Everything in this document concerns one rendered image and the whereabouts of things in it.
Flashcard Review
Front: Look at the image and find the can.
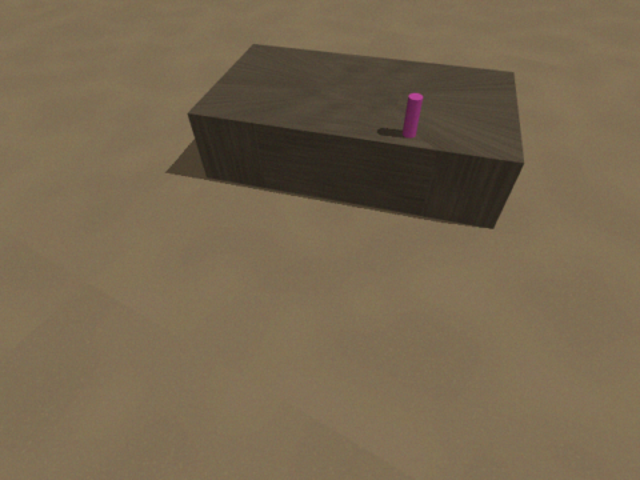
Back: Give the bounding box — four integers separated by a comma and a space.
402, 93, 423, 138

